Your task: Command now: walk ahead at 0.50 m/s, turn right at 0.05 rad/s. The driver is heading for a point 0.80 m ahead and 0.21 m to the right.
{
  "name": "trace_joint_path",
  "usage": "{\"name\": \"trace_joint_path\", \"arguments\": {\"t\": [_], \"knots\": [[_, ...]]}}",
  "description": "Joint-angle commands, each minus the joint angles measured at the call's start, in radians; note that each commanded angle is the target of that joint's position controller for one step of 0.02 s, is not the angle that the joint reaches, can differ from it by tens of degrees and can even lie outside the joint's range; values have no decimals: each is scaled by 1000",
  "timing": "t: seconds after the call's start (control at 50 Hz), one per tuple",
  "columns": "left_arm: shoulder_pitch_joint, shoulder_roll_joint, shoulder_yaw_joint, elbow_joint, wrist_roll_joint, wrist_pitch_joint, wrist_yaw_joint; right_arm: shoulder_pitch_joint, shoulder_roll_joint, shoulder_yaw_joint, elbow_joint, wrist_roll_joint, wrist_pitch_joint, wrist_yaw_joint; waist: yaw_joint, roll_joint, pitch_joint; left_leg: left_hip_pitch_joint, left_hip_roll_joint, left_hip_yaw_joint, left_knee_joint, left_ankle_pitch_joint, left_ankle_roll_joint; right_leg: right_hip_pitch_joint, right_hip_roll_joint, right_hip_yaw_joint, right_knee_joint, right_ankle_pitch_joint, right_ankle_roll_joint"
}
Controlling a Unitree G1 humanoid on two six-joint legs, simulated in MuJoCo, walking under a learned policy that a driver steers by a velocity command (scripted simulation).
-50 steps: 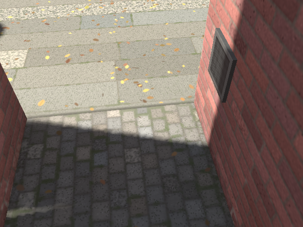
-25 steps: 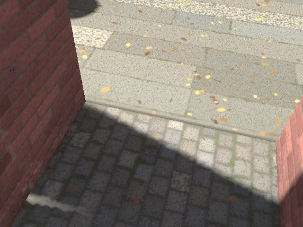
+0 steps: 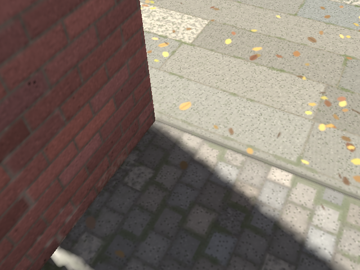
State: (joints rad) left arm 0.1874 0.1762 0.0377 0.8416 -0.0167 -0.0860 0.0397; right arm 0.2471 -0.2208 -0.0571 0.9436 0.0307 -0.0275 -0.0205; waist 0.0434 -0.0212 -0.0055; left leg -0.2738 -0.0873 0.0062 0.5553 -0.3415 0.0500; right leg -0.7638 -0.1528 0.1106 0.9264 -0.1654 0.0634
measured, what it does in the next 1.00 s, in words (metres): walks ahead, turning right: right foot, then left foot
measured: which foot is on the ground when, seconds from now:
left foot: down 0.00-0.12, up 0.14-0.54, down 0.56-1.00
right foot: up 0.00-0.08, down 0.10-0.58, up 0.60-1.00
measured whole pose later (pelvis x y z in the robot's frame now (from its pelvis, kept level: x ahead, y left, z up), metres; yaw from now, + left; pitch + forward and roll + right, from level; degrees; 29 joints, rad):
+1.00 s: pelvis +0.56 -0.18 +0.00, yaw -26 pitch +4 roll +2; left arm -0.05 0.22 0.05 0.73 -0.02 -0.07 -0.04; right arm 0.39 -0.24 -0.08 1.01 0.03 -0.08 0.00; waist -0.11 -0.04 0.02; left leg 0.05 0.02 0.11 0.28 -0.38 -0.03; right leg -0.57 -0.05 -0.02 0.53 -0.07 -0.07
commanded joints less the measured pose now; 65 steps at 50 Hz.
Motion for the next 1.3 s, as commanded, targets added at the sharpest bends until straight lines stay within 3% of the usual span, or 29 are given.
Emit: {"name": "trace_joint_path", "arguments": {"t": [0.02, 0.06, 0.1, 0.12, 0.14, 0.16, 0.18, 0.2, 0.22, 0.26, 0.32, 0.46, 0.52, 0.56, 0.58, 0.6, 0.62, 0.68, 0.84, 0.96, 1.02, 1.04, 1.06, 1.08, 1.1, 1.12, 1.16, 1.22, 1.3], "knots": [[79, 74, 20, 12, -12, 15, -12, -81, -108, -32, -78, 13, -33, -7, 18, 130, -14, -146, 261, -128, -212, 233, 164, 279, 47, -81, -157, 139, -36], [10, 113, 37, -8, -6, 17, -21, -49, -112, -37, -60, 13, -30, -9, 8, 140, 7, -73, 272, -129, -163, 169, 120, 292, 82, -121, -208, 60, -79], [203, 170, 78, 69, 9, 12, -38, -49, -82, -25, -50, -3, -30, -8, 99, 95, -53, -92, 196, -22, 105, 332, 54, 527, 157, -190, -209, 40, -131], [357, 226, 99, 116, 13, 5, -50, -79, -56, -15, -82, -19, -38, -11, 153, -94, -65, -223, 106, 84, 503, 315, -15, 648, 83, 25, -294, 79, -188], [410, 284, 99, 130, 14, -9, -78, 80, 24, 0, -97, -15, -61, 1, 59, -445, -202, -522, -28, 13, 868, -211, -38, 927, -138, 658, -569, -152, -399], [385, 234, 96, 89, 14, -17, -73, 27, -56, -15, -91, 20, -83, 9, 91, -280, -229, -651, 37, -130, 929, -141, -10, 993, -185, 820, -659, -535, -394], [303, 223, 93, 62, 25, -20, -58, -102, -88, -19, -126, 34, -93, 3, 117, -205, -92, -730, 66, -120, 939, -49, 7, 882, -173, 740, -659, -602, -360], [194, 207, 78, 39, 34, -17, -53, -188, -84, -18, -152, 19, -98, -13, 82, -83, -20, -699, 112, -110, 854, 14, 26, 728, -141, 626, -653, -476, -337], [128, 171, 64, 27, 35, -14, -51, -214, -91, -25, -174, -7, -100, -25, 40, -49, -10, -594, 138, -106, 732, 71, 33, 590, -100, 520, -653, -332, -315], [64, 123, 46, 10, 10, -5, -39, -165, -98, -38, -158, -12, -82, -32, -20, -109, -35, -398, 157, -76, 536, 88, 12, 464, -23, 315, -664, -124, -279], [90, 155, 57, 13, -9, -6, -25, -209, -49, -25, -156, -11, -71, -36, -21, -75, -34, -288, 117, -29, 246, 175, -28, 446, 35, 189, -669, 81, -277], [199, 166, 70, 54, -20, -10, -21, -408, -68, -19, -191, -5, -88, 2, 46, -75, -14, -238, 78, -53, -78, 344, -47, 603, -1, 239, -620, 113, -279], [153, 171, 72, 38, -25, 2, -13, -328, -92, -33, -180, -12, -100, 15, -23, -71, -54, -34, 60, -37, -158, 323, -19, 578, 26, 274, -544, 160, -245], [39, 133, 61, -15, -21, -1, -22, -48, -188, -72, -120, -25, -108, -3, -170, -38, -189, 351, 204, -150, -138, 268, 56, 407, 112, 193, -262, 216, -180], [129, 70, 44, -40, -30, -12, -30, 89, -270, -91, -110, -45, -102, -5, -165, 207, -323, 694, 441, -507, -185, 167, 224, 89, 247, 58, 86, -78, -110], [159, 118, 48, -40, -34, -15, -26, 82, -216, -78, -101, -39, -99, -2, -144, 304, -329, 699, 533, -705, -243, 58, 259, -57, 197, 55, 253, -379, -110], [118, 186, 67, -35, -34, -11, -26, 20, -132, -57, -126, -34, -95, -4, -138, 201, -206, 587, 494, -595, -255, 3, 219, -114, 139, 64, 338, -319, -115], [17, 147, 73, -67, -11, 6, -26, -89, -67, -30, -126, -37, -93, 11, -84, 92, -41, 277, 377, -316, -339, 194, 145, -32, 56, 25, 274, -146, -121], [-149, 70, 33, -133, 3, 7, -56, -19, -148, -45, -46, -15, -86, 17, -70, 85, 3, 145, 288, -22, -395, 499, 131, 109, 62, -88, -186, 153, -92], [-303, 122, 33, -184, -10, 9, -82, 100, -195, -53, 17, 4, -65, 22, -101, 118, 41, 290, 355, -26, -322, 536, 109, 174, 107, -137, -380, 89, -133], [-26, 218, 83, -105, 12, 7, -71, 76, -195, -47, 22, 3, -52, 12, 57, 120, -111, 216, 285, 43, 17, 842, 43, 624, 159, -163, -446, 161, -203], [158, 309, 106, -70, 33, 8, -56, 67, -164, -31, -14, -29, -56, 6, 110, -14, -264, -20, 217, 85, 348, 510, -7, 947, -51, 60, -377, 447, -267], [168, 345, 100, -58, 40, 10, -60, 205, -42, 8, -5, -26, -73, 17, 32, -261, -422, -341, 58, 6, 672, -263, -57, 1214, -287, 468, -468, 543, -440], [186, 260, 80, -67, 32, 16, -62, 159, -146, -20, 15, -6, -84, 22, 71, -138, -431, -383, 88, -123, 769, -295, -53, 1169, -251, 448, -490, 596, -414], [87, 223, 66, -78, 23, 13, -60, 75, -163, -26, -13, 11, -85, 20, 49, -121, -288, -440, 130, -95, 771, -236, -52, 1043, -212, 273, -490, 714, -383], [13, 190, 56, -85, 16, 8, -62, 33, -148, -24, -18, 3, -79, 10, 14, -47, -203, -423, 172, -67, 715, -171, -57, 903, -160, 177, -516, 747, -353], [-63, 152, 46, -77, 25, 0, -64, 36, -126, -31, -17, -17, -50, -5, -56, -35, -135, -303, 212, -64, 615, -95, -64, 685, -113, 88, -587, 720, -324], [-103, 151, 44, -49, 40, -6, -58, 53, -65, -21, -13, -25, -19, -12, -108, -53, -124, -175, 200, -48, 436, -14, -77, 533, -84, -10, -632, 774, -324], [-91, 185, 49, -9, 32, 11, -36, -44, -73, -11, -26, -31, -8, -7, -85, -83, -135, -77, 167, -21, 194, 197, -80, 505, -48, -82, -648, 672, -293]]}}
